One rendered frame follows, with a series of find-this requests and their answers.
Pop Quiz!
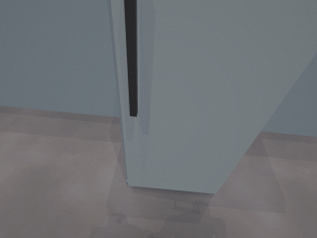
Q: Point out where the handle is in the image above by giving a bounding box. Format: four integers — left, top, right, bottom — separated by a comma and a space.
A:
124, 0, 138, 117

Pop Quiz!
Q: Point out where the fridge door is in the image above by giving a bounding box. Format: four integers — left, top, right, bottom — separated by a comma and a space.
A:
111, 0, 317, 194

